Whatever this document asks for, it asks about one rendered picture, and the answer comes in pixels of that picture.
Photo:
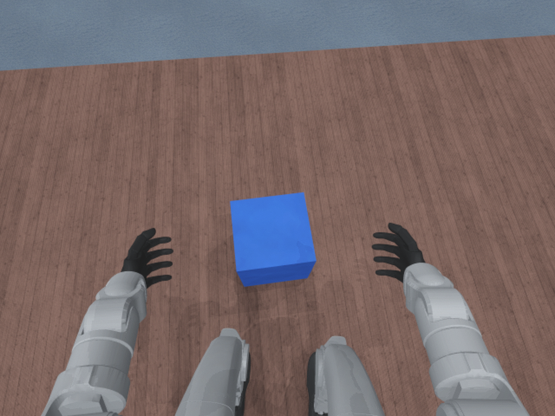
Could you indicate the carton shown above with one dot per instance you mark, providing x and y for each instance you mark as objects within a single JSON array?
[{"x": 272, "y": 239}]

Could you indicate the left robot forearm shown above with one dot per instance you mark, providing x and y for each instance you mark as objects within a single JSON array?
[{"x": 95, "y": 379}]

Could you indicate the robot right shin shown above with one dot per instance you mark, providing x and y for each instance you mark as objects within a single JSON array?
[{"x": 321, "y": 398}]

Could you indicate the robot left hand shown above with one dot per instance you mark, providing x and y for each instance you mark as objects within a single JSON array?
[{"x": 138, "y": 257}]

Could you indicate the right robot forearm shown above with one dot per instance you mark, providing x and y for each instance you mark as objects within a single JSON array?
[{"x": 461, "y": 366}]

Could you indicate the robot right thigh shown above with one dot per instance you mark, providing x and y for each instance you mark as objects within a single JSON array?
[{"x": 349, "y": 389}]

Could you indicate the robot right upper arm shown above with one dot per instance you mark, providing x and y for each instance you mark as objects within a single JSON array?
[{"x": 473, "y": 407}]

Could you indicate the robot right hand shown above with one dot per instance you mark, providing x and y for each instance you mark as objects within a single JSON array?
[{"x": 407, "y": 251}]

